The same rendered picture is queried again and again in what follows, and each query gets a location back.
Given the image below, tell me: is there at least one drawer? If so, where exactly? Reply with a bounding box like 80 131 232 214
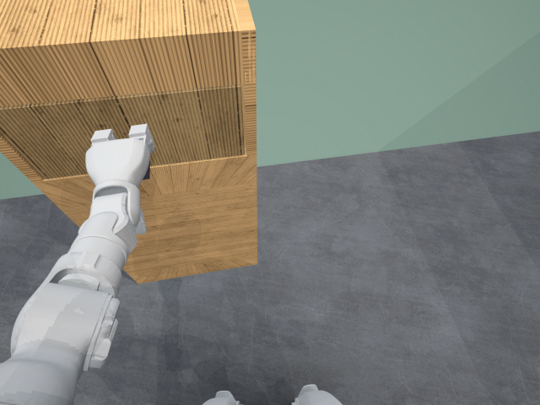
0 84 245 179

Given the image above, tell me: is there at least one handle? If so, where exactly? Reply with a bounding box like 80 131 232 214
143 160 150 180

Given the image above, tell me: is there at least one cabinet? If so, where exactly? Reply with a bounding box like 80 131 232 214
0 0 257 284

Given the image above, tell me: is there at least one right robot shin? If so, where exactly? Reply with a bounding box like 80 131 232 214
298 384 318 398

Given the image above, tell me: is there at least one robot left forearm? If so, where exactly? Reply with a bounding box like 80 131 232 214
11 181 140 357

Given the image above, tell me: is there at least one robot shin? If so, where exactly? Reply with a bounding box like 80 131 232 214
298 384 318 398
215 391 234 399

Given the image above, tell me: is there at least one left robot shin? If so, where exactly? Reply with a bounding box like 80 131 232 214
215 391 234 399

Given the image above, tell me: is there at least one left robot upper arm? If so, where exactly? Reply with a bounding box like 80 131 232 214
0 283 120 405

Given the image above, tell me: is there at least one left robot hand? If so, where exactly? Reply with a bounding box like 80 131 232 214
85 124 154 235

